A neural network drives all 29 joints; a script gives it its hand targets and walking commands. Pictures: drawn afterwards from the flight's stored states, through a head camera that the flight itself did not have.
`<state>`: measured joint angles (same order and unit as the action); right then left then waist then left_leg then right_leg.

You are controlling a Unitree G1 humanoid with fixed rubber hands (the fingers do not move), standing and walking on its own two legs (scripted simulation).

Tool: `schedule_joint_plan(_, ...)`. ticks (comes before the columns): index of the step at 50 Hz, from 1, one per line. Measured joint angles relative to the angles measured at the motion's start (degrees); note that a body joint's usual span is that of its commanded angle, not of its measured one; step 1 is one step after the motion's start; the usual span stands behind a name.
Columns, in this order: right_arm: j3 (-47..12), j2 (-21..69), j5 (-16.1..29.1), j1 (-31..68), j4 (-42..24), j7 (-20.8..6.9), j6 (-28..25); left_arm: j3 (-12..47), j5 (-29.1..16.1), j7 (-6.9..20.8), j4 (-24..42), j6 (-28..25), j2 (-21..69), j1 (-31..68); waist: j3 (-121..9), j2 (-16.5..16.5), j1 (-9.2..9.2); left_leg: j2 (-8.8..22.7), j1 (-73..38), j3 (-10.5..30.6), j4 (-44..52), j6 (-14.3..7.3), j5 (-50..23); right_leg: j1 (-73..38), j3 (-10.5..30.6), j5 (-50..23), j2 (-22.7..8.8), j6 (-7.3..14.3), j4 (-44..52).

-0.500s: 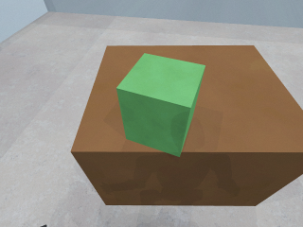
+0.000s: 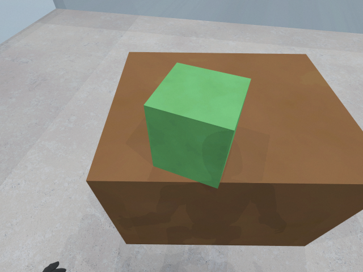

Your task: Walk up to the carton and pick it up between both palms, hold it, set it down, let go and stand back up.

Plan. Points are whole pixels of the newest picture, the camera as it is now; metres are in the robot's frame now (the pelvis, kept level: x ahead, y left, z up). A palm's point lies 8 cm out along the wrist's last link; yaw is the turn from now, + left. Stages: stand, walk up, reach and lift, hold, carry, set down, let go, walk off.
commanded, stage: walk up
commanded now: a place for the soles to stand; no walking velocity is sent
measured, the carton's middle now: (197, 126) +0.49 -0.04 +0.02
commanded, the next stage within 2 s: none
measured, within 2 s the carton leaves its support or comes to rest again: neither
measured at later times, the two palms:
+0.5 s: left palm out of the picture +0.13 +0.39 -0.11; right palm out of the picture +0.14 -0.27 -0.08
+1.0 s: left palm out of the picture +0.15 +0.34 -0.08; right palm out of the picture +0.14 -0.31 -0.10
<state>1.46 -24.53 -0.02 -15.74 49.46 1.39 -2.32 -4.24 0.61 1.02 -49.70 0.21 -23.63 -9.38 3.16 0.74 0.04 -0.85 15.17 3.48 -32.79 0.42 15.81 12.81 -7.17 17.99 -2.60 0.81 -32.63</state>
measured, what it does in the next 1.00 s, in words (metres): steps on the spot: left foot, then right foot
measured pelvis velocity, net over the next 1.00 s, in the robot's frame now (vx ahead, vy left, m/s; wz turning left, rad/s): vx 0.07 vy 0.01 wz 0.04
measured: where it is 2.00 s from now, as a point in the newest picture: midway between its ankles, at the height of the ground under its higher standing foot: outside the picture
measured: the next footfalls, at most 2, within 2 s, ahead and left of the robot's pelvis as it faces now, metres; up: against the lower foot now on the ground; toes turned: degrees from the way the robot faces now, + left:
left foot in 0.38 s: +0.13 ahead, +0.16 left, +0.00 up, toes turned +2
right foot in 0.82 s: +0.13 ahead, -0.09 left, +0.00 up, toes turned +0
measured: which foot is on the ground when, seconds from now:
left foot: down 0.00-0.14, up 0.16-0.36, down 0.38-0.84, up 0.86-1.00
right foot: down 0.00-0.40, up 0.42-0.80, down 0.82-1.00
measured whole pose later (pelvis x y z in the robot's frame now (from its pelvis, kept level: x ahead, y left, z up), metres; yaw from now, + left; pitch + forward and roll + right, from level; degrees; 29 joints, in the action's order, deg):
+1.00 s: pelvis +0.07 +0.01 +0.00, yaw +2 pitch -2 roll +2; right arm 3.0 -24.0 0.0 -15.7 49.4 1.2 -1.4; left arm -4.0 1.3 0.6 -50.1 -0.2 -24.0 -10.7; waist 4.9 0.6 0.0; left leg 0.2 17.1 1.1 -41.3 0.0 24.6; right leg 16.1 -1.7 16.0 -1.1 2.0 -33.5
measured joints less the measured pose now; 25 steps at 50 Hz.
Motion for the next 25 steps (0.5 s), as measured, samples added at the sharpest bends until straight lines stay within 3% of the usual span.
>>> schedule_joint_plan(7, 0.11, 0.0, 0.0, 0.0, 0.01, -0.51, 0.01, 0.03, 0.2, 0.15, -0.57, -0.24, 0.0, 0.54, -0.1, 0.01, 0.01, -0.07, 0.01, -0.02, -0.21, -0.42, 0.59, -0.08, 0.01, 0.25, 0.0, 0.31, 0.01)
schedule_joint_plan(13, 1.64, -0.28, 0.0, 0.0, 0.0, -2.89, 0.39, 0.02, 0.85, 0.48, -0.59, -2.32, -0.12, -1.84, -0.12, 0.23, 0.03, 0.11, 5.25, -2.68, -10.76, -1.61, 5.93, -2.01, 0.07, 0.46, -1.63, 2.14, 2.85)
schedule_joint_plan(18, 2.15, -0.42, 0.0, -0.03, -0.05, -3.63, 0.12, 0.03, 0.84, 0.62, -0.53, -2.44, -0.53, -3.31, -0.15, -0.05, -0.05, 1.57, 5.62, -3.54, -6.02, -1.61, 5.58, -3.55, -0.04, 1.18, -3.38, -1.21, 2.8)
schedule_joint_plan(21, 2.25, -0.3, 0.0, -0.01, 0.01, -2.93, -0.88, 0.01, 0.28, 0.55, 0.08, -1.59, -0.61, -2.8, 1.35, -0.06, -0.09, 1.16, 3.88, -3.53, -2.31, -1.58, -3.53, -1.68, 0.45, 5.15, -4.03, -1.0, -6.34)
schedule_joint_plan(25, 1.92, 0.49, 0.0, -0.07, -0.02, -1.77, -1.11, 0.03, -0.68, 0.14, 0.16, 0.17, -0.65, -1.95, 1.42, 0.53, -0.03, 0.96, 2.37, -2.24, -2.44, -2.06, -0.36, 2.85, 3.59, 8.81, -0.14, 0.45, -17.87)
